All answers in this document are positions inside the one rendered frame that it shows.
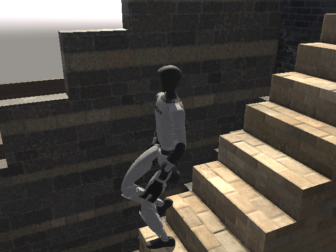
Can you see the stairs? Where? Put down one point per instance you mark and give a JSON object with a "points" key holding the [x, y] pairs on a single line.
{"points": [[273, 188]]}

